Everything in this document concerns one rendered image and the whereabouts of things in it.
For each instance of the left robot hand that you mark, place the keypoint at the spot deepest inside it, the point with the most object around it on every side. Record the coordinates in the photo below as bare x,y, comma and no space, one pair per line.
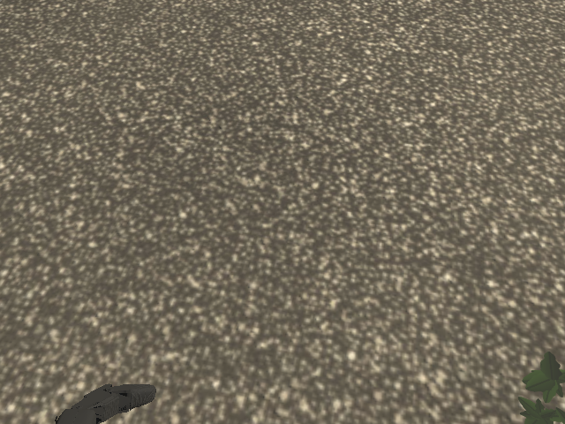
103,403

